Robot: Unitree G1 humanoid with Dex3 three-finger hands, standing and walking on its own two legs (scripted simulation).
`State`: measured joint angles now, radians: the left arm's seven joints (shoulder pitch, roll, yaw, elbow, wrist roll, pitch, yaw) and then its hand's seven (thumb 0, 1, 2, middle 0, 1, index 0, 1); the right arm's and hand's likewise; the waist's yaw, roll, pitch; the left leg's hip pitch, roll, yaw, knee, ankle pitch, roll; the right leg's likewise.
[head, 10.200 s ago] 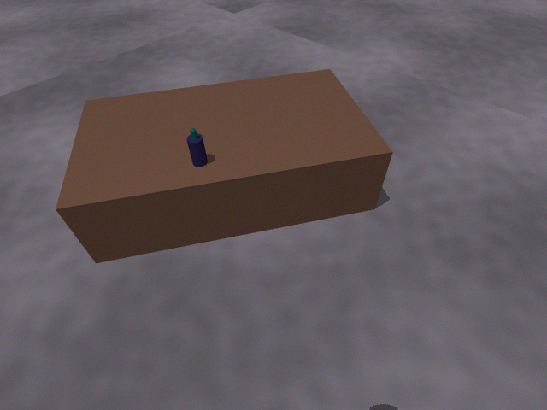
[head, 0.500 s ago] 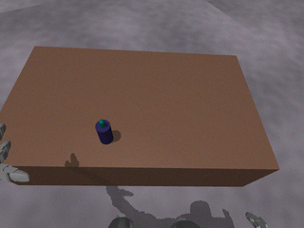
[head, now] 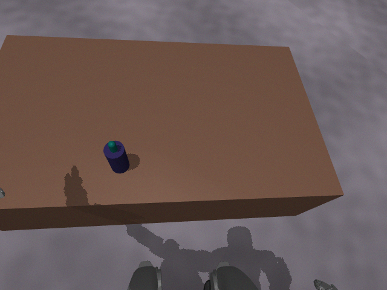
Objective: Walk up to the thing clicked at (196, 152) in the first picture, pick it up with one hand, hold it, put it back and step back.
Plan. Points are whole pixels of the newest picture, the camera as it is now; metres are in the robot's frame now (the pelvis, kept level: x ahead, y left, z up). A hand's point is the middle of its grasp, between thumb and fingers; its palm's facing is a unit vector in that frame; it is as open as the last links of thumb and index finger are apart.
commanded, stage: go down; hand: left
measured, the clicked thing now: (116, 155) +0.52 +0.20 -0.26
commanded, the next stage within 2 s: approach in 1.72 s
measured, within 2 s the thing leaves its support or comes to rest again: neither
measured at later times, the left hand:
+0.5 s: hand out of the picture +0.40 +0.39 +0.02, palm faces +0.21 -0.97 -0.07, open 17.3 cm
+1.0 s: hand out of the picture +0.42 +0.40 +0.02, palm faces +0.21 -0.98 -0.05, open 17.1 cm
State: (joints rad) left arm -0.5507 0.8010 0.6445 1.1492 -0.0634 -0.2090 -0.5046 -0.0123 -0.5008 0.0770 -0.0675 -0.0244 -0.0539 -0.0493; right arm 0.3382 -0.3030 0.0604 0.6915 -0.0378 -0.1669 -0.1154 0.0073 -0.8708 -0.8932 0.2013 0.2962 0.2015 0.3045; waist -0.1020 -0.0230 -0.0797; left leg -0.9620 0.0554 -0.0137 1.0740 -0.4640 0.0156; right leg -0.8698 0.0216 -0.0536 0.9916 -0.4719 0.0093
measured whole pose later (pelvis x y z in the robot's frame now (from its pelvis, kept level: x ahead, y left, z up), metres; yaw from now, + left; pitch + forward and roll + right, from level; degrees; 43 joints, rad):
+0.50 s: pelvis +0.00 +0.00 -0.01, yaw +0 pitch +22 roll -5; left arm -0.66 0.85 0.65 1.21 -0.06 -0.24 -0.53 -0.01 -0.52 0.09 -0.08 -0.04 -0.05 -0.08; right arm 0.30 -0.31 0.07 0.68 -0.05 -0.16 -0.11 0.00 -0.88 -0.90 0.20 0.30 0.20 0.30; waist -0.11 -0.03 -0.08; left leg -1.03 0.05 -0.03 1.12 -0.48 0.02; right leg -0.93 0.02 -0.07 1.03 -0.48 0.01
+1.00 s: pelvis -0.01 +0.01 -0.02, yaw -1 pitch +24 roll -6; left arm -0.74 0.92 0.69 1.23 -0.07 -0.25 -0.55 -0.01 -0.45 0.10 -0.07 -0.03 -0.04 -0.07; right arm 0.33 -0.30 0.10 0.67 -0.05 -0.14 -0.09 0.00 -0.88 -0.90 0.20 0.30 0.20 0.30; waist -0.14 -0.02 -0.08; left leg -1.11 0.06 -0.03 1.18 -0.49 0.03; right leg -1.00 0.02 -0.07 1.07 -0.49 0.02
